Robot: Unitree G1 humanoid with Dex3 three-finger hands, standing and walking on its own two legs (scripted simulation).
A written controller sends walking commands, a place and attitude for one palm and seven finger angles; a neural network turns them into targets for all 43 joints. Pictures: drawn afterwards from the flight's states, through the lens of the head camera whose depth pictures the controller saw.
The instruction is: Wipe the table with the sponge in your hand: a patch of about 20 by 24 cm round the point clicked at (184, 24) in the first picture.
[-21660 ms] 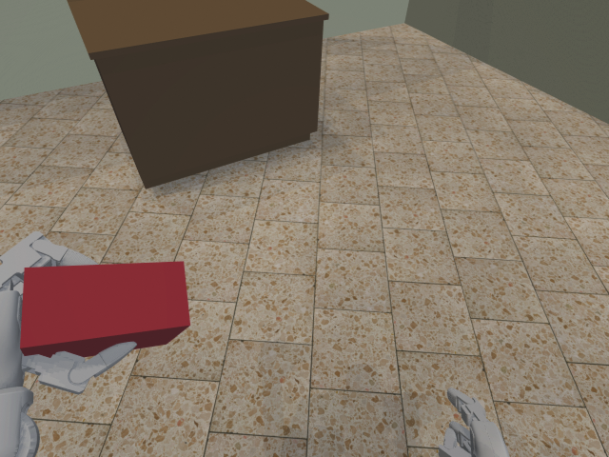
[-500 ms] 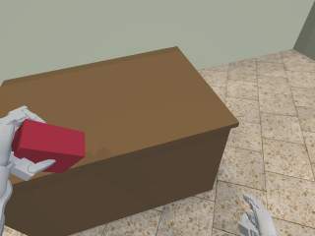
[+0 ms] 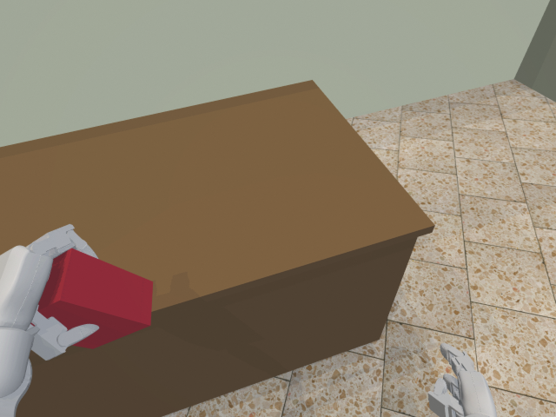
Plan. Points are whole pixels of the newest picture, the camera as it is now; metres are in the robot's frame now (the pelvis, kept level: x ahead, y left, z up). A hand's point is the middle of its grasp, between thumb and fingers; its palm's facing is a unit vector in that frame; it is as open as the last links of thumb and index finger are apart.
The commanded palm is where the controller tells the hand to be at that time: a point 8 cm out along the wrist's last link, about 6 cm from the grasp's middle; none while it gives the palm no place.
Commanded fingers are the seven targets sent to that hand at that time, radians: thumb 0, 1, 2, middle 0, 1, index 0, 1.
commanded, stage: turn the palm down, sponge in hand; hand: left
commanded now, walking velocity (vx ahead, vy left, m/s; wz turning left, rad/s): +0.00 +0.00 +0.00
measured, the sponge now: (97, 307) +0.22 +0.27 +0.08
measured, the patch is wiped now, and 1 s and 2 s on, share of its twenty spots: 0.00 0.00 0.00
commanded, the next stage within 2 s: move the sponge above the wiping area in 1.14 s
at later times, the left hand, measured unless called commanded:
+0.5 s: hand (40, 286) +0.22 +0.32 +0.13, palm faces +0.12 -0.17 -0.98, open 10.0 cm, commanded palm +0.18 +0.32 +0.19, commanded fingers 0.00 0.10 1.30 -1.20 -1.60 -1.20 -1.60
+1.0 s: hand (63, 285) +0.22 +0.30 +0.13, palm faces +0.07 -0.07 -0.99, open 10.0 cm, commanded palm +0.19 +0.28 +0.19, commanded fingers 0.00 0.10 1.30 -1.20 -1.60 -1.20 -1.60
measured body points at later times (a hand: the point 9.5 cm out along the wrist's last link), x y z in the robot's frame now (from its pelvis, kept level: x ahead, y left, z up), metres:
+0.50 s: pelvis +0.00 +0.04 +0.02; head -0.02 +0.01 +0.47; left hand +0.21 +0.33 +0.19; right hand +0.24 -0.15 -0.06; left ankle -0.02 +0.11 -0.72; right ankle +0.02 -0.07 -0.72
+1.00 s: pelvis +0.00 +0.01 +0.02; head -0.02 -0.04 +0.47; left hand +0.22 +0.30 +0.18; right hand +0.25 -0.19 -0.07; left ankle -0.02 +0.11 -0.72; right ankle +0.02 -0.07 -0.72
